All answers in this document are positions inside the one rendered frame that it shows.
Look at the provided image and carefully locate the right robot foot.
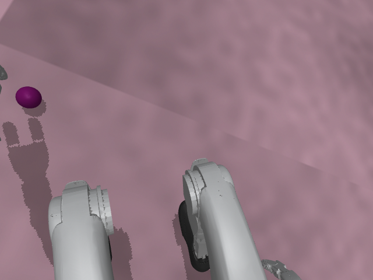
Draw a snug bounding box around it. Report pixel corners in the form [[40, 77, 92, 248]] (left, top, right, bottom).
[[178, 200, 210, 272]]

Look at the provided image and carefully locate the ball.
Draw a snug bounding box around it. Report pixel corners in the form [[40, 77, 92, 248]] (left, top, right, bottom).
[[16, 86, 42, 109]]

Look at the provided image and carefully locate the right robot hand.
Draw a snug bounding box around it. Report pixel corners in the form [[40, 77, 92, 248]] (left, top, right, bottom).
[[261, 260, 301, 280]]

